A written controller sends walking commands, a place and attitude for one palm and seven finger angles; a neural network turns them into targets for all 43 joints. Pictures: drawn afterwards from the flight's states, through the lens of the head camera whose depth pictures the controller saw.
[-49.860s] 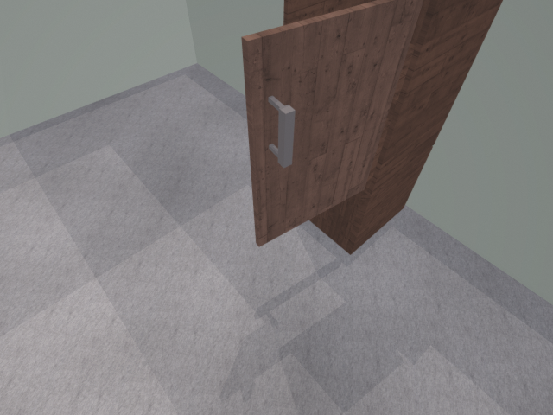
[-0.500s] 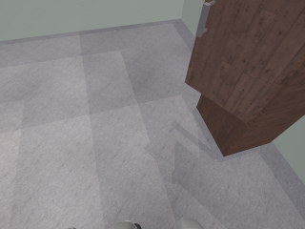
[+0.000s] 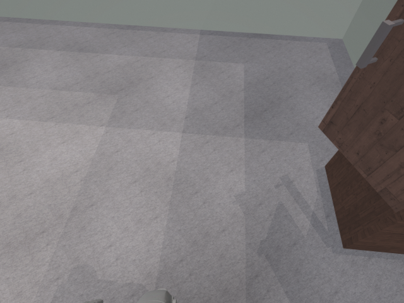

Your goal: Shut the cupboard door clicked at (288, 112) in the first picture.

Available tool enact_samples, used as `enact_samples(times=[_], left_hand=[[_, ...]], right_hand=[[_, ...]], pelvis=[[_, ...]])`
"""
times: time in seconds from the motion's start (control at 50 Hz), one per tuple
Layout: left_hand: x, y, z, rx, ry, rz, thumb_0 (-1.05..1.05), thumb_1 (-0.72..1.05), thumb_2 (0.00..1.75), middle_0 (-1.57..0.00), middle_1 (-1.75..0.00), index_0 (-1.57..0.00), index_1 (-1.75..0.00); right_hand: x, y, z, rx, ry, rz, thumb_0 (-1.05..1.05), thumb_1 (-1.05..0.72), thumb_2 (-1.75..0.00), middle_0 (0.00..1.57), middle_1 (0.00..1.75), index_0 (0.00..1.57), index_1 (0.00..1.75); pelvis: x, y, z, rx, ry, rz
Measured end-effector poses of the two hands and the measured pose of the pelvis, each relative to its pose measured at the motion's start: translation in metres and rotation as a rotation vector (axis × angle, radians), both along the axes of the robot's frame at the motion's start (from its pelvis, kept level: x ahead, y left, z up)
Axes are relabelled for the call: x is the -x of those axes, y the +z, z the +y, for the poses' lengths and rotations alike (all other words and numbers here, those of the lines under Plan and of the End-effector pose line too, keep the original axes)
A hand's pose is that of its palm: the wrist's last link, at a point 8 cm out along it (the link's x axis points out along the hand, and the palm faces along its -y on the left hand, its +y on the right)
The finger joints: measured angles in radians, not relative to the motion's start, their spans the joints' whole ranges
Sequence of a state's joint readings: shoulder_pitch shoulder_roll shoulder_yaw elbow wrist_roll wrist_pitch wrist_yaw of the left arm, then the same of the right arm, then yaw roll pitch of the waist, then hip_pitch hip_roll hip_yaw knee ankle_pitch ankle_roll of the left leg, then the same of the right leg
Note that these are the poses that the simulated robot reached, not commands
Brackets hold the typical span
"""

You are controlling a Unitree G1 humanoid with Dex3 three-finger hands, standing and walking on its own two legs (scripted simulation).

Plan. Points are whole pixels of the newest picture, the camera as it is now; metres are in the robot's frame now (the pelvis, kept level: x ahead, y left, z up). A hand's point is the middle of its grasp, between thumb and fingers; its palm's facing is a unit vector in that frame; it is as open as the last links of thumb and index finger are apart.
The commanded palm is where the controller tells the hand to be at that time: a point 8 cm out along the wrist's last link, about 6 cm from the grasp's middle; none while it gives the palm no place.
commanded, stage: walk to a spot facing it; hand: left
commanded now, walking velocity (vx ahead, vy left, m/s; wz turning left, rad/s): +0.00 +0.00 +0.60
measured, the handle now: (379, 44) +0.76 -0.46 +0.08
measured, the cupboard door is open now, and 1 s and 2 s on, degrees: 29 29 29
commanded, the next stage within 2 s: turn to face it in 0.94 s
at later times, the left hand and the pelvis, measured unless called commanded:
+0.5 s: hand out of the picture +0.02 +0.19 -0.14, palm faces +0.33 -0.91 -0.26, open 7.4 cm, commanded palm none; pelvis +0.05 -0.01 +0.01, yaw +19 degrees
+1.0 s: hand (53, 297) +0.14 +0.33 -0.15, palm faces +0.56 -0.80 -0.21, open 7.4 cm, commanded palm none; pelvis +0.17 +0.11 +0.01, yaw +33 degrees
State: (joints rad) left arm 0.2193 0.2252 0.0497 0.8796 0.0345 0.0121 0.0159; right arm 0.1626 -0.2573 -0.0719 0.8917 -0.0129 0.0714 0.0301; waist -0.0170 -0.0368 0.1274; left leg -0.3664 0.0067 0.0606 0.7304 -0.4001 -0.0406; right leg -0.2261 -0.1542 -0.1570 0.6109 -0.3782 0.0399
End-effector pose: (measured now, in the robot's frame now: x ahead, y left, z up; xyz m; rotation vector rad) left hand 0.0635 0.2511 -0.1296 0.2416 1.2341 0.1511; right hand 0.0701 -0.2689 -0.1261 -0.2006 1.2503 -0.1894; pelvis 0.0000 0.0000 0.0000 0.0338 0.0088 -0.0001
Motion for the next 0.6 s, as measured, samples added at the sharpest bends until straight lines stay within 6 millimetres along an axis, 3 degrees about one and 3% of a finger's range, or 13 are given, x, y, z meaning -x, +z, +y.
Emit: enact_samples(times=[0.08, 0.2, 0.32, 0.38, 0.5, 0.6], left_hand=[[0.027, -0.018, 0.019, 0.008, 0.081, 0.049, 0.0, 0.9, 0.9, -0.2, -0.3, -0.2, -0.3], [0.036, -0.004, 0.025, 0.0, 0.161, 0.039, 0.01, 0.91, 0.9, -0.2, -0.3, -0.2, -0.29], [0.026, 0.01, 0.013, -0.019, 0.193, -0.063, 0.01, 0.91, 0.9, -0.2, -0.3, -0.2, -0.29], [0.035, 0.013, 0.004, -0.038, 0.249, -0.091, 0.0, 0.9, 0.9, -0.2, -0.3, -0.2, -0.29], [0.066, 0.018, -0.018, 0.004, 0.37, 0.01, 0.0, 0.9, 0.9, -0.2, -0.3, -0.2, -0.29], [0.084, 0.011, -0.032, 0.067, 0.481, 0.077, 0.0, 0.9, 0.9, -0.2, -0.3, -0.2, -0.3]], right_hand=[[-0.034, -0.003, 0.019, 0.018, 0.094, -0.054, 0.01, -0.91, -0.9, 0.2, 0.3, 0.19, 0.29], [-0.049, 0.005, 0.035, 0.007, 0.174, -0.065, 0.01, -0.9, -0.9, 0.2, 0.3, 0.2, 0.29], [-0.058, -0.008, 0.028, -0.038, 0.215, -0.031, 0.01, -0.9, -0.9, 0.2, 0.3, 0.2, 0.3], [-0.07, -0.015, 0.023, -0.043, 0.252, 0.003, 0.01, -0.9, -0.9, 0.2, 0.3, 0.2, 0.29], [-0.116, 0.002, 0.035, -0.061, 0.319, 0.001, 0.01, -0.9, -0.9, 0.2, 0.3, 0.2, 0.29], [-0.165, 0.007, 0.07, -0.06, 0.432, 0.009, 0.01, -0.91, -0.9, 0.2, 0.3, 0.19, 0.29]], pelvis=[[0.0, -0.011, 0.01, 0.01, 0.043, 0.003], [0.0, 0.0, 0.006, 0.032, 0.109, 0.003], [-0.015, -0.002, -0.01, 0.03, 0.183, 0.001], [-0.024, -0.004, -0.016, 0.024, 0.236, -0.004], [-0.05, 0.012, -0.011, 0.012, 0.326, 0.004], [-0.073, 0.014, 0.005, 0.016, 0.413, 0.008]])
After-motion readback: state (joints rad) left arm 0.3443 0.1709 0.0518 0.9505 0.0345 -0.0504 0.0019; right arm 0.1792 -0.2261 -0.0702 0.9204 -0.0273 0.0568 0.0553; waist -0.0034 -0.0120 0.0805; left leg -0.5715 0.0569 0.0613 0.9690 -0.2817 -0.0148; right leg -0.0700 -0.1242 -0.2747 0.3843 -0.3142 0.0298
